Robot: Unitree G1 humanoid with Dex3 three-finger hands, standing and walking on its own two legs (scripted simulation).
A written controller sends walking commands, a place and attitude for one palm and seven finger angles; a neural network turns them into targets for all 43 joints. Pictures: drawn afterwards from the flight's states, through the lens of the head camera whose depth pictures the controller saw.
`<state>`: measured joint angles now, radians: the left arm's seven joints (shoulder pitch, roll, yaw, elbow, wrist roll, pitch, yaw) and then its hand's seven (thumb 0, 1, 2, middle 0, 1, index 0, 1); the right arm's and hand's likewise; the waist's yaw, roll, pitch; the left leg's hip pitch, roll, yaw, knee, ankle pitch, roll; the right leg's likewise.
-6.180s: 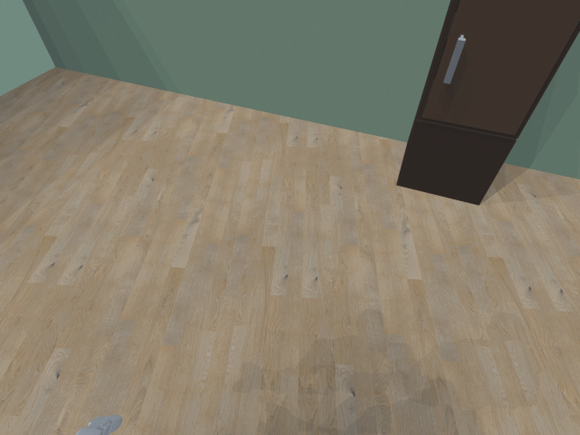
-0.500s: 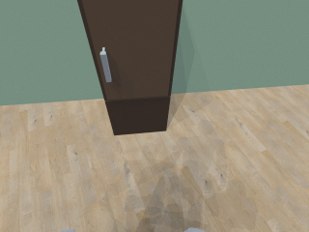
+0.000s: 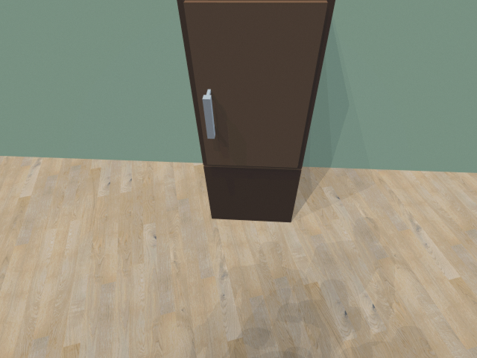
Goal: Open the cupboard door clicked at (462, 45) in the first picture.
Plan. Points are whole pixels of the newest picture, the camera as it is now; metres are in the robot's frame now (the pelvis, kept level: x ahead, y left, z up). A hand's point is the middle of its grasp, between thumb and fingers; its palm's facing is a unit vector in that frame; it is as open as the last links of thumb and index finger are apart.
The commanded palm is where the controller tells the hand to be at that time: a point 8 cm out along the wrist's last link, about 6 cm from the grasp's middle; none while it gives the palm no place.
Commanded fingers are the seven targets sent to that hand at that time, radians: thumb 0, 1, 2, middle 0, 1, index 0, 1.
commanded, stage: take the last steps up to it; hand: left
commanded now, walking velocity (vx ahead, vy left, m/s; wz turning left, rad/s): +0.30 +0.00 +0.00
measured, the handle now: (210, 114) +0.85 +0.18 -0.09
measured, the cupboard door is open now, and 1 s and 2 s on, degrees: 0 0 0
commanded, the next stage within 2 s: come to a stop and stand still in 0.72 s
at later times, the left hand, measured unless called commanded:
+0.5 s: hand (137, 340) +0.18 +0.24 -0.18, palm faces +0.00 -0.99 -0.16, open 7.4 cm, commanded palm none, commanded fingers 0.00 0.90 0.90 -0.20 -0.30 -0.20 -0.30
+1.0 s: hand (184, 268) +0.34 +0.18 -0.18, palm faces +0.00 -0.98 -0.22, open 7.2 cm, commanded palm none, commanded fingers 0.00 0.90 0.90 -0.20 -0.30 -0.20 -0.30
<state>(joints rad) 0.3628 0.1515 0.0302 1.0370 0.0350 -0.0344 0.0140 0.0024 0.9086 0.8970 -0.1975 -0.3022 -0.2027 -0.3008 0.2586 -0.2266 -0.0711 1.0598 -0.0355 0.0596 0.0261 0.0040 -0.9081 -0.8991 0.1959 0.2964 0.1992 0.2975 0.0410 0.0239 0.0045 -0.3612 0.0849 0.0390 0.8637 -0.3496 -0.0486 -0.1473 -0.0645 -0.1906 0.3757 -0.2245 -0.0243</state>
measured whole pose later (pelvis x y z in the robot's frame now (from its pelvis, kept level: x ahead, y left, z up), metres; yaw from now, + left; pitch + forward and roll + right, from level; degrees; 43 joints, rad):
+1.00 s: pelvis +0.29 +0.00 -0.01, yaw -3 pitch -1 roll -1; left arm 0.21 0.15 0.03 1.07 0.02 -0.02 0.03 -0.01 0.93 0.90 -0.20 -0.30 -0.20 -0.30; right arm 0.20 -0.18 -0.04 1.04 -0.01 0.00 -0.03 0.00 -0.93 -0.90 0.19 0.30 0.20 0.30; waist 0.01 0.04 0.05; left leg -0.41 0.09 0.04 0.72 -0.29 -0.04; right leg -0.22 0.02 -0.15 0.47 -0.23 -0.07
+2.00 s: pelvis +0.19 -0.04 -0.02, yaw -3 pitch +0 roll -1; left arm 0.40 0.15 0.01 1.04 0.02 0.03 0.03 0.01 0.90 0.90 -0.19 -0.30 -0.20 -0.30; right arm 0.35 -0.15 -0.03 1.01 -0.02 0.02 -0.01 0.00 -0.91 -0.90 0.20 0.30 0.20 0.30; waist -0.01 0.00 -0.04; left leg -0.33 0.01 0.01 0.56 -0.24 0.02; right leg -0.25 0.02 -0.04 0.55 -0.30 -0.02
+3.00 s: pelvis +0.23 -0.04 -0.01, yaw -4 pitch +0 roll +0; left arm 0.33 0.13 0.00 1.09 0.03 -0.02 0.02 0.00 0.90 0.90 -0.19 -0.30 -0.20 -0.30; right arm 0.31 -0.15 0.00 1.11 -0.02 -0.01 -0.02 0.01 -0.92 -0.90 0.20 0.30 0.20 0.30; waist 0.01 -0.01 0.00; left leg -0.23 -0.01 0.04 0.52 -0.28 0.02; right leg -0.15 0.01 -0.01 0.49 -0.34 -0.02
